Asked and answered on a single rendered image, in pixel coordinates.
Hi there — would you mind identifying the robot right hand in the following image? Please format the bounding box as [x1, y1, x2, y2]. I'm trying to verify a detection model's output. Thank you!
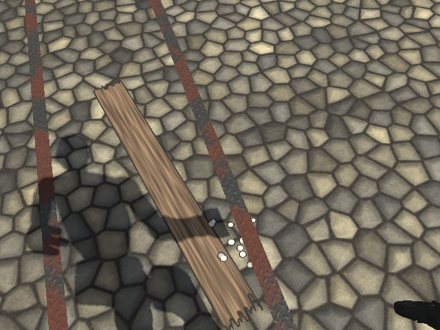
[394, 300, 440, 330]

